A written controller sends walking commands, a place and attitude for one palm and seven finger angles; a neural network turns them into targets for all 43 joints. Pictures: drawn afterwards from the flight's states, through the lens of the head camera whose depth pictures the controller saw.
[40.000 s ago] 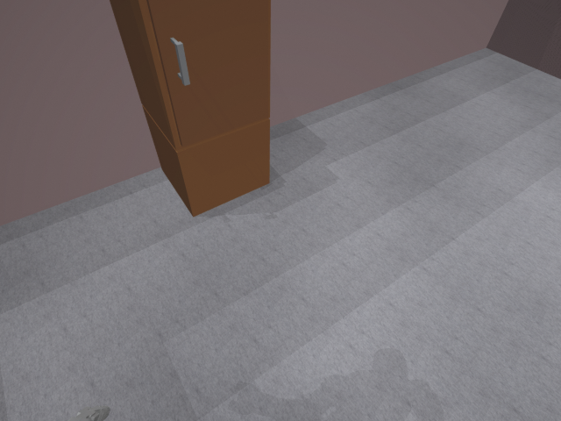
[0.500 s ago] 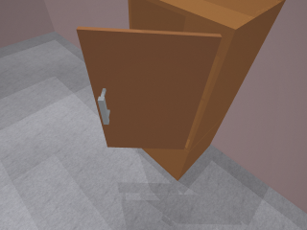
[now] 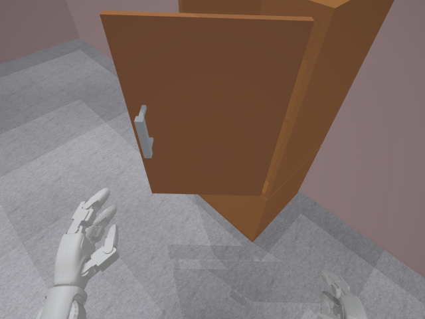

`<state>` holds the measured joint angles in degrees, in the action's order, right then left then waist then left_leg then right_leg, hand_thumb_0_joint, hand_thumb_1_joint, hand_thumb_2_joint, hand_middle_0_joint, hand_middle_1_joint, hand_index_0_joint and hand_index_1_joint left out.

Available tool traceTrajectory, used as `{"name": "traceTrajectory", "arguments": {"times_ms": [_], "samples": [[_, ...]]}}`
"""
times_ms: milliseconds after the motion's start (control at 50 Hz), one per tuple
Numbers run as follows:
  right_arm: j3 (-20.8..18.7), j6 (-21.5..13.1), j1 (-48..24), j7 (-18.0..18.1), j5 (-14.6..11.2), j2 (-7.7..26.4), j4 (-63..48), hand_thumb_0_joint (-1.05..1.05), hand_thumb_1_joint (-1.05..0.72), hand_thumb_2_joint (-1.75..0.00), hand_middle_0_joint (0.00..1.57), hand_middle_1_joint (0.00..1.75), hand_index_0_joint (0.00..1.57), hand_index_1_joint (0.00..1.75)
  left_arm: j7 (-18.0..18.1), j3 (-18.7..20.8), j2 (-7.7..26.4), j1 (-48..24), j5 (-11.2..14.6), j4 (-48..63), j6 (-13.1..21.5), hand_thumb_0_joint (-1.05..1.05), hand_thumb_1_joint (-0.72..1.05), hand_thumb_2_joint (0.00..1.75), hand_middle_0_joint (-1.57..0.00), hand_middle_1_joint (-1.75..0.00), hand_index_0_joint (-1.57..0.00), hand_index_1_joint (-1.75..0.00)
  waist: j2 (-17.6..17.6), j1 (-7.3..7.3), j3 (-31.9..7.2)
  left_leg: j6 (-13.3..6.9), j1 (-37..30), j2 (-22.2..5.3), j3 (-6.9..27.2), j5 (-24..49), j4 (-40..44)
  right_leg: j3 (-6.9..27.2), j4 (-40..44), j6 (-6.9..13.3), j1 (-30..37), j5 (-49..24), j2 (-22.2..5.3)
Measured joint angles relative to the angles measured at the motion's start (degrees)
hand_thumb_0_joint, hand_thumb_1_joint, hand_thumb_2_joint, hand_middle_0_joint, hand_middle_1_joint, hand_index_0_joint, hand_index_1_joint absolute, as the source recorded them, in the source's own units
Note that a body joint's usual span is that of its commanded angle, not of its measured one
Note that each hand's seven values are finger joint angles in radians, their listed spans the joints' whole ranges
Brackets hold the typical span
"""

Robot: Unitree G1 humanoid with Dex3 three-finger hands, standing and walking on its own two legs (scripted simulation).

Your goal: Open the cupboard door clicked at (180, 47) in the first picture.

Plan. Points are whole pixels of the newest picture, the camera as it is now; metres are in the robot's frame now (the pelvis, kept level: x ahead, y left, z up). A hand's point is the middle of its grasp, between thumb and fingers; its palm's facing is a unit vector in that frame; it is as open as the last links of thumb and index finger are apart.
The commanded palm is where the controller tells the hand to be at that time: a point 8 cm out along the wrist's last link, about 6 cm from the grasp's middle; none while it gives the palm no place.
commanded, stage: raise the hand with hooked fingers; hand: left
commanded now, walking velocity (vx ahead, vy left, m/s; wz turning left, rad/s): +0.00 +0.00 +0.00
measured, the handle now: (145, 132) +0.54 +0.18 +0.02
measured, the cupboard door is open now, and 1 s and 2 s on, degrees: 44 44 44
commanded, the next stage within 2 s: move the hooked fingers beside the handle in 1.84 s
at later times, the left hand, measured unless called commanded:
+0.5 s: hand (102, 265) +0.22 +0.20 +0.00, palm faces +0.00 -1.00 -0.04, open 10.7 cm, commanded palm +0.18 +0.26 +0.00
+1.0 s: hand (73, 246) +0.24 +0.26 +0.02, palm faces +0.02 -1.00 -0.05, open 13.5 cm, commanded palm +0.22 +0.31 +0.03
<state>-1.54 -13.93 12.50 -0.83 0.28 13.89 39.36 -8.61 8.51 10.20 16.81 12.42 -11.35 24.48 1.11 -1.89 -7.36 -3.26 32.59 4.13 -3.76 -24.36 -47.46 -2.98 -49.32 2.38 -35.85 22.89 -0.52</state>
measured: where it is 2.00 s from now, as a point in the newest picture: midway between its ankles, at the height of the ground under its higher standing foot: outside the picture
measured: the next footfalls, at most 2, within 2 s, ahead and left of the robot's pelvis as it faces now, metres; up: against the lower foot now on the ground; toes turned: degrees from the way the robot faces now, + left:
none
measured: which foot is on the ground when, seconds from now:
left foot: down 0.00-1.00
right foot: down 0.00-1.00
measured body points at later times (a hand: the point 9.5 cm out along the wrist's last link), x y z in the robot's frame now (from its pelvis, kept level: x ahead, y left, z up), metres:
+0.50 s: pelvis -0.02 -0.03 -0.04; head +0.05 -0.03 +0.40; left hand +0.21 +0.26 +0.00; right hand +0.14 -0.26 -0.13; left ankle -0.01 +0.07 -0.70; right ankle +0.02 -0.09 -0.70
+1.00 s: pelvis -0.01 +0.01 -0.03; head +0.05 +0.02 +0.42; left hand +0.24 +0.31 +0.03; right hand +0.17 -0.23 -0.09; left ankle -0.01 +0.07 -0.70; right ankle +0.02 -0.09 -0.70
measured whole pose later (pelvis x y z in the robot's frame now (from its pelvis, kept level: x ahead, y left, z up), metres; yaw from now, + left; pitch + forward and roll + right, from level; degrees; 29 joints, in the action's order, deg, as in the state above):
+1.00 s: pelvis -0.01 +0.01 -0.03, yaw +1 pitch +14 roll -3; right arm 2.0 -12.6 13.8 2.8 -2.0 15.3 30.3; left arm -24.7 19.2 20.2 7.3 20.1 -15.4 21.2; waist -0.8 -0.2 -6.7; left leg -4.1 45.0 2.0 -0.8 -28.5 -59.5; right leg -6.6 -55.5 2.5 -45.0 24.6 1.2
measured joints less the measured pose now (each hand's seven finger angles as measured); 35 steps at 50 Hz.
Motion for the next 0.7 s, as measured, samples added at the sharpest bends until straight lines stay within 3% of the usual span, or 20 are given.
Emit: {"name": "traceTrajectory", "arguments": {"times_ms": [40,60,120,200,280,340,420,480,560,700], "samples": [[-0.7,0.2,-2.2,-0.4,-0.5,0.6,-3.2,0.01,-0.90,-0.90,0.20,0.30,0.21,0.30,-6.2,1.1,0.6,-0.5,1.7,-1.3,6.4,0.01,0.74,0.82,-0.21,-0.41,-0.20,-0.41,0.7,0.43,-1.4,-0.4,6.4,-0.8,-0.5,-2.6,-6.8,0.0,-6.3,0.7,-6.4,2.2,0.6],[-1.0,0.4,-3.0,-0.4,-0.8,1.0,-4.9,0.01,-0.90,-0.90,0.20,0.30,0.21,0.30,-8.6,1.5,0.9,-0.4,2.4,-1.7,7.5,0.01,0.72,0.82,-0.21,-0.42,-0.21,-0.42,1.1,0.74,-1.7,-0.7,9.1,-1.2,-0.5,-3.7,-9.7,-0.1,-9.0,1.0,-9.1,3.1,0.8],[-1.4,1.2,-4.5,0.4,-1.8,2.2,-9.5,0.01,-0.90,-0.90,0.20,0.30,0.21,0.30,-12.0,2.5,1.8,1.4,4.1,-1.9,5.1,0.01,0.65,0.79,-0.22,-0.46,-0.22,-0.46,1.5,1.75,-2.0,0.2,14.9,-1.9,0.0,-6.0,-16.4,-1.1,-14.9,1.9,-14.5,5.1,1.1],[-1.1,1.5,-4.6,2.1,-2.2,2.3,-11.9,0.01,-0.90,-0.90,0.20,0.30,0.20,0.30,-9.8,4.3,2.6,4.2,4.6,0.7,1.9,0.01,0.56,0.75,-0.23,-0.52,-0.22,-0.52,0.9,3.17,-1.2,1.3,18.2,-2.8,2.3,-7.4,-20.6,-3.6,-17.2,2.9,-16.5,6.1,1.7],[1.1,0.7,-3.6,3.4,-2.0,1.0,-10.3,0.01,-0.90,-0.90,0.20,0.30,0.20,0.30,-9.6,5.2,4.2,4.0,5.0,4.6,4.0,0.02,0.47,0.71,-0.23,-0.58,-0.23,-0.58,0.0,3.78,-0.3,2.0,19.2,-3.4,4.8,-7.3,-21.4,-6.0,-16.1,3.4,-16.1,5.7,2.3],[3.0,0.5,-2.9,3.8,-2.2,0.0,-8.0,0.01,-0.90,-0.90,0.20,0.30,0.20,0.30,-12.6,5.8,6.1,0.5,6.0,3.9,3.9,0.02,0.39,0.68,-0.24,-0.63,-0.23,-0.63,-0.9,3.45,0.2,2.4,19.6,-3.7,6.0,-6.9,-21.1,-7.1,-14.9,3.7,-15.8,5.2,2.7],[4.4,1.0,-1.3,3.8,-2.6,-1.2,-6.2,0.01,-0.90,-0.90,0.20,0.30,0.21,0.30,-16.0,7.3,8.1,-3.9,7.5,0.2,-0.9,0.01,0.30,0.64,-0.24,-0.69,-0.24,-0.69,-1.8,2.16,0.4,2.6,18.9,-3.8,5.7,-6.0,-19.3,-6.8,-13.2,3.5,-15.3,4.2,2.9],[4.2,1.2,0.6,3.6,-2.6,-1.3,-5.8,0.01,-0.90,-0.90,0.21,0.30,0.21,0.30,-16.2,9.1,8.5,-4.7,8.3,-1.4,-3.3,0.01,0.23,0.61,-0.25,-0.73,-0.25,-0.73,-2.2,1.07,0.3,2.4,17.6,-3.9,4.8,-5.3,-17.3,-5.8,-11.7,3.2,-14.5,3.4,3.0],[3.0,0.9,2.8,3.3,-2.4,-0.3,-5.4,0.01,-0.90,-0.90,0.21,0.31,0.21,0.30,-15.5,10.7,7.8,-3.8,8.9,-1.8,-2.1,0.01,0.14,0.57,-0.26,-0.79,-0.25,-0.79,-2.3,0.39,0.1,1.8,16.0,-3.6,3.6,-4.6,-14.9,-4.5,-10.0,2.6,-13.5,2.7,2.9],[1.2,0.5,3.9,3.7,-2.5,2.5,-5.4,0.01,-0.90,-0.90,0.20,0.30,0.21,0.30,-15.8,10.2,7.3,-4.1,8.5,-2.9,0.5,0.01,-0.02,0.50,-0.27,-0.90,-0.26,-0.90,-2.0,0.64,0.3,0.6,15.3,-3.0,2.7,-4.5,-14.0,-3.5,-9.3,1.9,-12.9,2.5,2.4]]}}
